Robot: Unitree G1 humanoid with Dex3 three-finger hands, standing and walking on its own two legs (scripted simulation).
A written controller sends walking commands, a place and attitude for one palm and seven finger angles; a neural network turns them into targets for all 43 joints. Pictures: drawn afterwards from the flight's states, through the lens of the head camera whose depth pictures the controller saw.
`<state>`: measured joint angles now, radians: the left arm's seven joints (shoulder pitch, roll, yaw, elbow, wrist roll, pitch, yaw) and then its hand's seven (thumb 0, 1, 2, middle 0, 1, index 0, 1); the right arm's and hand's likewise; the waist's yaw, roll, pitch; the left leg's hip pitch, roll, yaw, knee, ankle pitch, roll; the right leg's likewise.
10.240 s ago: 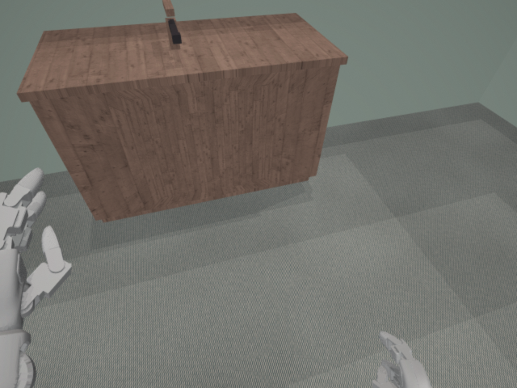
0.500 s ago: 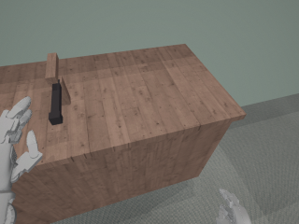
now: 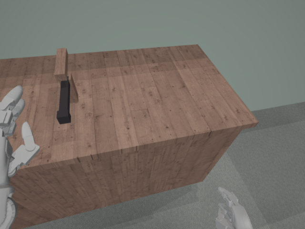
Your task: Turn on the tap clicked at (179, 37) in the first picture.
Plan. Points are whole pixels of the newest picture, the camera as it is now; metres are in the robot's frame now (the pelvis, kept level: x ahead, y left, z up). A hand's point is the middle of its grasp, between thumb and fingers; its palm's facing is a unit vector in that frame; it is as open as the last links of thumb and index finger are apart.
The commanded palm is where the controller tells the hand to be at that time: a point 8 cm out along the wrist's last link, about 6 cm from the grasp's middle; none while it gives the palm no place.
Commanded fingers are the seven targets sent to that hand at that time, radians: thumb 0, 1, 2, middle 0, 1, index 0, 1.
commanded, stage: look again from close up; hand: left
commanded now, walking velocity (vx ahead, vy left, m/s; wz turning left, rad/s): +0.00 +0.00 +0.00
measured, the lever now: (64, 116) +0.36 +0.28 +0.07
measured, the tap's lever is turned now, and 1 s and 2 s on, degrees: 0 0 0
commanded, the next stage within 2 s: shuffle to correct the standing spot in 0.06 s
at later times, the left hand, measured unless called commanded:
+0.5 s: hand (48, 142) +0.23 +0.23 +0.16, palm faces +0.38 -0.86 -0.35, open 7.4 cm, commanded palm +0.17 +0.26 +0.17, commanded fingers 0.00 0.90 0.90 -0.20 -0.30 -0.20 -0.30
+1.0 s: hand (34, 132) +0.24 +0.25 +0.18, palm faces +0.46 -0.75 -0.48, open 7.4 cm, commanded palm +0.16 +0.26 +0.17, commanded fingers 0.00 0.90 0.90 -0.20 -0.30 -0.20 -0.30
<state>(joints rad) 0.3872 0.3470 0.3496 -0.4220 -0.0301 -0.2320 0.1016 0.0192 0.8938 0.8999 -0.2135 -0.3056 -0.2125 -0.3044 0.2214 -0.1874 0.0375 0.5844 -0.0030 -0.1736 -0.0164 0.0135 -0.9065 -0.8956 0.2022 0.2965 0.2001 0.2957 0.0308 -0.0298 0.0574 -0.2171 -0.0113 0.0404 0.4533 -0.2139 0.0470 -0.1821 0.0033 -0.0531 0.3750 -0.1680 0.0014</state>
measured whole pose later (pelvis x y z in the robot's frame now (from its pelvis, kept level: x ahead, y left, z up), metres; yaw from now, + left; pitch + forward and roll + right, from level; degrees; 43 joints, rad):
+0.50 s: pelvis +0.01 -0.02 +0.00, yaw +0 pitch -1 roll -1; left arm 0.39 0.36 0.36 -0.48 -0.06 -0.19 0.09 0.02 0.90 0.90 -0.21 -0.31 -0.21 -0.30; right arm 0.19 -0.16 0.03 0.55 0.00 -0.11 0.00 0.01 -0.91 -0.90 0.20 0.30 0.20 0.30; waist 0.03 -0.03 0.08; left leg -0.22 0.01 0.03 0.45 -0.22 0.02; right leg -0.19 0.02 -0.06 0.39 -0.19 -0.02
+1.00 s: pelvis +0.01 -0.03 +0.00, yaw +1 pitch +0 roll -1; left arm 0.24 0.48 0.41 -0.37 0.00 -0.21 0.09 0.02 0.89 0.90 -0.22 -0.31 -0.22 -0.31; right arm 0.21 -0.23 -0.02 0.60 0.01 -0.13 -0.04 0.01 -0.91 -0.90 0.20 0.30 0.20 0.29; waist 0.08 0.00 0.09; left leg -0.26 0.01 0.01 0.50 -0.24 0.01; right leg -0.22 0.03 -0.09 0.43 -0.21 -0.04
